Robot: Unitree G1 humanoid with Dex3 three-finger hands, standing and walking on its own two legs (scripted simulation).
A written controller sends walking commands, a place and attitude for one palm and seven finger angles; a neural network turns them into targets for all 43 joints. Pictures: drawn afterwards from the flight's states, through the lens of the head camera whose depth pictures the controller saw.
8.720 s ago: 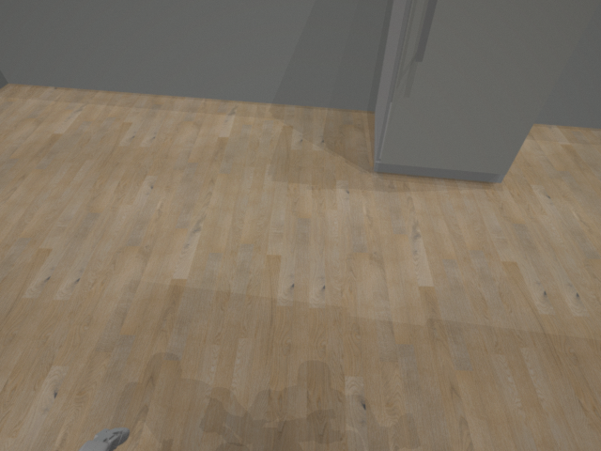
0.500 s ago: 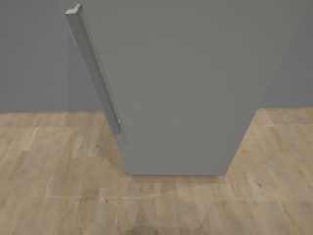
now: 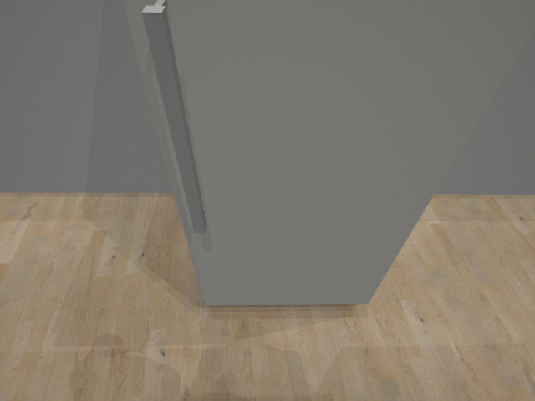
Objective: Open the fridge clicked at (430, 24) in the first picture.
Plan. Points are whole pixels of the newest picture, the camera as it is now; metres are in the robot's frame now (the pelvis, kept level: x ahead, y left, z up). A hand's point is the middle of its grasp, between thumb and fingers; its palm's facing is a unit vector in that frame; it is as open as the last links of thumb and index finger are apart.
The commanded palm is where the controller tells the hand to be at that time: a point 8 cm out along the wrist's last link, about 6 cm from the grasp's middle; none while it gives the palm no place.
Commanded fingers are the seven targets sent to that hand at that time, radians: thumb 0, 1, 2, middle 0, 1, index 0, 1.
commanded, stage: come to a stop and stand still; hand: left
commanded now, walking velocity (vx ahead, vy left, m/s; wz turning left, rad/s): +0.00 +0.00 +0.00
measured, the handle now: (185, 143) +0.52 +0.19 +0.10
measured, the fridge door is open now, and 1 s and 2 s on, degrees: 0 0 0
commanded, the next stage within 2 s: look again from close up in 0.04 s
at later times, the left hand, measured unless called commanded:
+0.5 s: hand out of the picture +0.00 +0.17 -0.17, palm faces +0.01 -0.97 -0.24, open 7.3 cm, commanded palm none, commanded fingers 0.00 0.90 0.90 -0.20 -0.30 -0.20 -0.30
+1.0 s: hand out of the picture +0.00 +0.14 -0.18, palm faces +0.02 -0.98 -0.20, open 7.3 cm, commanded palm none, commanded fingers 0.00 0.90 0.90 -0.20 -0.30 -0.20 -0.30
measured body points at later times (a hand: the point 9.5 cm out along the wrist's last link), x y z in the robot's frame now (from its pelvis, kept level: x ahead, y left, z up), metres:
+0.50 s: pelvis -0.01 -0.02 -0.01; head -0.01 -0.04 +0.44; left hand +0.00 +0.22 -0.15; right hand +0.00 -0.23 -0.18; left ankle -0.02 +0.11 -0.74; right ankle -0.01 -0.16 -0.74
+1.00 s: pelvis -0.01 -0.04 +0.00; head +0.00 -0.04 +0.45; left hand +0.00 +0.19 -0.16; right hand +0.00 -0.27 -0.16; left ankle -0.02 +0.11 -0.74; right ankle -0.01 -0.16 -0.74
